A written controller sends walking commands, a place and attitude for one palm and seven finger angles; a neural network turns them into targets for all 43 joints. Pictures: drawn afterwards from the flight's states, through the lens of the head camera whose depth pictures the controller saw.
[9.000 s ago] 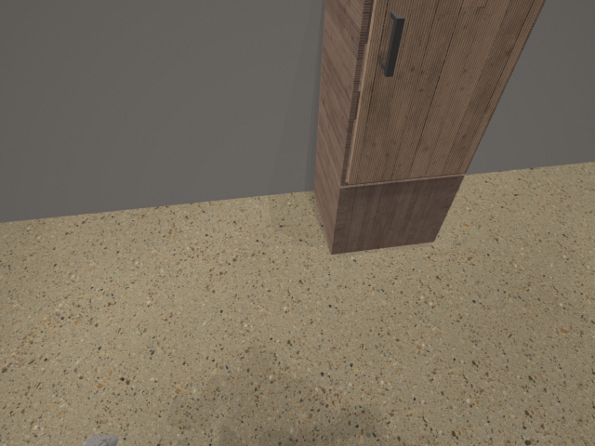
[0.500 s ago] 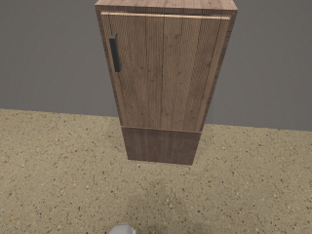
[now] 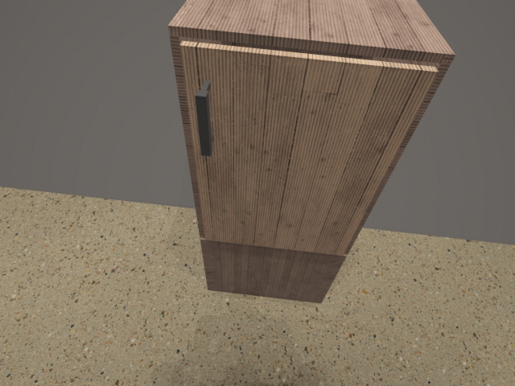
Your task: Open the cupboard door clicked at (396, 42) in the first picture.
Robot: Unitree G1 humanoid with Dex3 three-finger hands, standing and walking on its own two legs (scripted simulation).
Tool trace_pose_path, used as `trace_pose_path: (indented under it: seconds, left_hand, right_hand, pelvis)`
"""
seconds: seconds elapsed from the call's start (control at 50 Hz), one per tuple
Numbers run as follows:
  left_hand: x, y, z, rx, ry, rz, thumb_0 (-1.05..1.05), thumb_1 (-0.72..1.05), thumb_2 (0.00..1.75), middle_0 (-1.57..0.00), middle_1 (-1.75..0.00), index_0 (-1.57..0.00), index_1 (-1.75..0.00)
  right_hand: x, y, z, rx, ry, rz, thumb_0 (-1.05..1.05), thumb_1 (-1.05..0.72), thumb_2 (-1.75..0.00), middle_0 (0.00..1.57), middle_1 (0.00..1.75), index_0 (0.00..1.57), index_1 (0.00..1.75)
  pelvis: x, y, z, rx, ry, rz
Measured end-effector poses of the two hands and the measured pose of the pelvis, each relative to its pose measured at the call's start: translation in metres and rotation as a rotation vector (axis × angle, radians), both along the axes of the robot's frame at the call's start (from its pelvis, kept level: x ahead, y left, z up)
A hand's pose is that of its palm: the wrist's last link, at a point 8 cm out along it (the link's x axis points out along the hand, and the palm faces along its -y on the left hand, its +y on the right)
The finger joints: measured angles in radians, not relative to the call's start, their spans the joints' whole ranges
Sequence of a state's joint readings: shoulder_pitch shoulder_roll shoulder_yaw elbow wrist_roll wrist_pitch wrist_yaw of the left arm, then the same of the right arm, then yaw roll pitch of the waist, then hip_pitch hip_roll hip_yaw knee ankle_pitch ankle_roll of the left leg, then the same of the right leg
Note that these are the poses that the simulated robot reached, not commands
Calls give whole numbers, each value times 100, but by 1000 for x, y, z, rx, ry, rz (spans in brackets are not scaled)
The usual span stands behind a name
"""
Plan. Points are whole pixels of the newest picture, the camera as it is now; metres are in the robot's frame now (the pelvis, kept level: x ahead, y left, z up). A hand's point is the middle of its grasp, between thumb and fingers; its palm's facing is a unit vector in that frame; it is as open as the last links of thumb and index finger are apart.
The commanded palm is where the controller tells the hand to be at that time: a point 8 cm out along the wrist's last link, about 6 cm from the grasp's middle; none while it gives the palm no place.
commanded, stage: come to a stop and stand still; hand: left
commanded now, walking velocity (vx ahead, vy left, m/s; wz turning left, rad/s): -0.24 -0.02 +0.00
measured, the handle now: (206, 119) +0.54 +0.14 +0.12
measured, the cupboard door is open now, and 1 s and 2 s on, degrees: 0 0 0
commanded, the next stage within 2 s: look again from close up in 0.72 s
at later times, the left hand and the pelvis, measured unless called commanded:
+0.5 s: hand out of the picture +0.04 +0.18 -0.18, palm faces +0.06 -0.98 -0.21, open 7.4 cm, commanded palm none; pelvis -0.02 +0.00 -0.01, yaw +0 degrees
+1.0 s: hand out of the picture -0.03 +0.14 -0.17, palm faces +0.03 -0.97 -0.23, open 7.4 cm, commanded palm none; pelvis -0.02 -0.03 -0.01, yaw +0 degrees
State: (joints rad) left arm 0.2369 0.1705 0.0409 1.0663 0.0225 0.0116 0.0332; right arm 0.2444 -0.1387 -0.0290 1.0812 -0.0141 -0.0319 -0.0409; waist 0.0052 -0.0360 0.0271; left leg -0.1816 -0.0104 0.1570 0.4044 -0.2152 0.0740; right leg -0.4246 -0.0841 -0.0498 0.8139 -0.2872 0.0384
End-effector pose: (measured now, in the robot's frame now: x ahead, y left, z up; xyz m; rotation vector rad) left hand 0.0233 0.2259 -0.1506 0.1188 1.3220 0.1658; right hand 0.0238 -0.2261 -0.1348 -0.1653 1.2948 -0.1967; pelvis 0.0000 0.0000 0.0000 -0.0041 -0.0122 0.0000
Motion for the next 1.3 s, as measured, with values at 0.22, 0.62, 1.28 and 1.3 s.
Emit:
trace_pose_path:
  seconds: [0.22,0.62,1.28,1.3]
  left_hand:
    - [57,-22,9,74,-68,-70,0,91,90,-20,-30,-20,-30]
    - [-23,7,1,7,14,9,0,91,90,-20,-30,-20,-30]
    - [-31,-35,8,50,12,-24,1,91,90,-20,-30,-20,-30]
    - [-31,-35,8,48,11,-24,1,91,90,-20,-30,-20,-30]
  right_hand:
    - [-18,-16,-32,88,122,-91,1,-92,-90,20,30,20,30]
    - [-20,-1,-5,12,7,9,1,-93,-90,20,30,20,30]
    - [-54,-19,-27,100,95,10,1,-92,-90,20,30,20,30]
    - [-54,-20,-26,95,95,10,1,-92,-90,20,30,20,30]
  pelvis:
    - [12,-29,-12,18,1,-5]
    - [-19,-1,-2,10,-2,1]
    - [-19,-37,-7,18,-6,2]
    - [-19,-37,-7,17,-6,2]
